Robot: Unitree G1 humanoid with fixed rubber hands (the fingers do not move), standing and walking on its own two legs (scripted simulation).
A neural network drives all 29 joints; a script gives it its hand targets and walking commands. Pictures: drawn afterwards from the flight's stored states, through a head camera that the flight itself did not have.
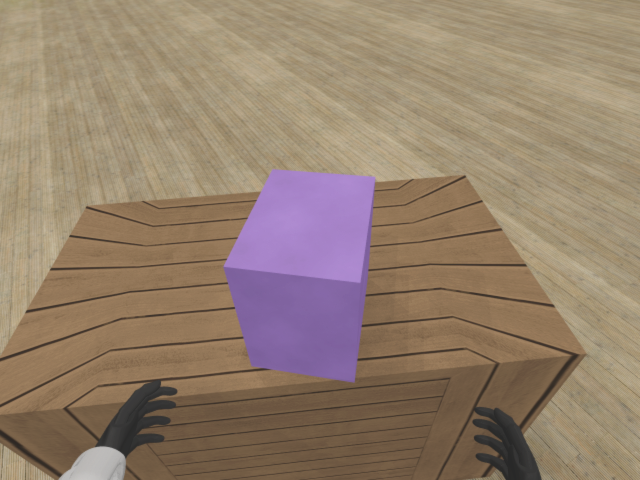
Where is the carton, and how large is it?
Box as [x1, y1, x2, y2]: [223, 169, 374, 382]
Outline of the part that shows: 272,169 223,266 251,365 354,382 367,279 374,177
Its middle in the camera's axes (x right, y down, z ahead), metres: -0.01 +0.06 +0.66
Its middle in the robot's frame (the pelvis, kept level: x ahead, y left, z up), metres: +0.47 +0.05 -0.01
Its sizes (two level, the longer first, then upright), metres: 0.238 0.179 0.249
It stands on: a pedestal, 0.64 m high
